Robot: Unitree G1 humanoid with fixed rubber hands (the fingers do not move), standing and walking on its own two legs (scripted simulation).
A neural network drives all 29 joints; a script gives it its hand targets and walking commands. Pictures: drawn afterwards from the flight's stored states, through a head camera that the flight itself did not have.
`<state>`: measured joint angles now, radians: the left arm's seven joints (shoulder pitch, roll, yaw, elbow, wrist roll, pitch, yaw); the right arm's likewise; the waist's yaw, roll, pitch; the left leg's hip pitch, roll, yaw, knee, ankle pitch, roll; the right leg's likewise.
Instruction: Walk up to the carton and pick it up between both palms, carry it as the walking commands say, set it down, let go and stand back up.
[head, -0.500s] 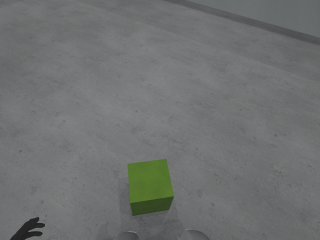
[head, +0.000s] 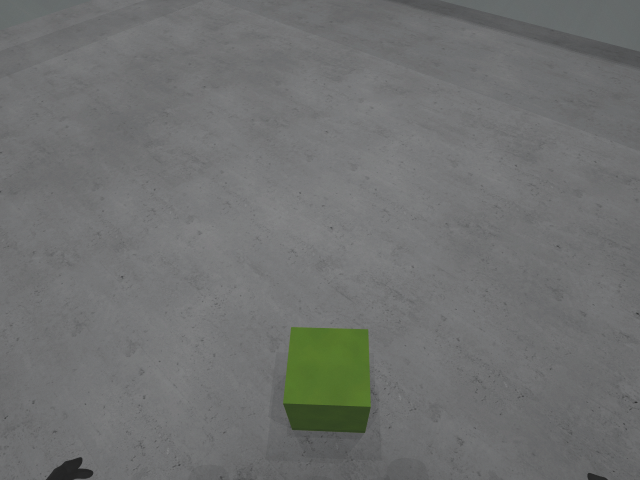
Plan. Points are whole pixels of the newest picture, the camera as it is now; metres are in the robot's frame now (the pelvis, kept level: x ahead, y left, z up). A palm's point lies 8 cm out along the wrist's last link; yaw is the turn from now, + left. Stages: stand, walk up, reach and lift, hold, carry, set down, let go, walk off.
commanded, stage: walk up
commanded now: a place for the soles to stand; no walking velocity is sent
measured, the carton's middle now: (328, 381) +0.46 +0.04 -0.63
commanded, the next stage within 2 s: reach and lift in 1.46 s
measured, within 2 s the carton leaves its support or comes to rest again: neither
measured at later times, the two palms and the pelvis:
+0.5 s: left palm out of the picture +0.10 +0.36 -0.08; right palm (595, 472) +0.17 -0.30 -0.08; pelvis +0.02 +0.02 +0.01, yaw +5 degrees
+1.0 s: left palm out of the picture +0.09 +0.35 -0.08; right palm (579, 447) +0.19 -0.29 -0.07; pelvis +0.03 +0.01 +0.02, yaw +7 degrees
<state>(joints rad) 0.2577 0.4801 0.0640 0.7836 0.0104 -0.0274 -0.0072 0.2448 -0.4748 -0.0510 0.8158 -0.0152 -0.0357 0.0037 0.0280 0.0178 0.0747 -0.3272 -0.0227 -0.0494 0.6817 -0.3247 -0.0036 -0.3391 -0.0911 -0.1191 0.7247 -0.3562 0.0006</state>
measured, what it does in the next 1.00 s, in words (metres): stands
